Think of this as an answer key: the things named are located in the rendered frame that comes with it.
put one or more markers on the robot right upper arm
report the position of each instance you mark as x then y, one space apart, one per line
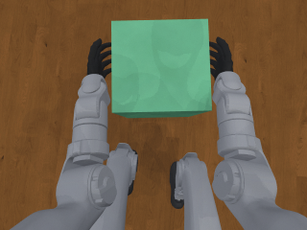
249 189

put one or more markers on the robot left upper arm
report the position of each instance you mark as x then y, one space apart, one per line
82 194

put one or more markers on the right robot foot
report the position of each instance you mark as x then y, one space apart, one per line
177 203

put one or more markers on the robot left hand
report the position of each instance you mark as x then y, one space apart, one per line
95 58

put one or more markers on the left robot foot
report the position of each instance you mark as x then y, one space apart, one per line
131 185

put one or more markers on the robot right hand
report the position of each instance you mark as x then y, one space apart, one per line
223 62

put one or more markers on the robot foot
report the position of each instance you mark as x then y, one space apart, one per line
131 185
177 203

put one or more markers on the right robot forearm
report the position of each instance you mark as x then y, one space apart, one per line
237 137

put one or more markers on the carton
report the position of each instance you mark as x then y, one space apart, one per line
160 68

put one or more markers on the left robot forearm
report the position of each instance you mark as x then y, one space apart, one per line
90 124

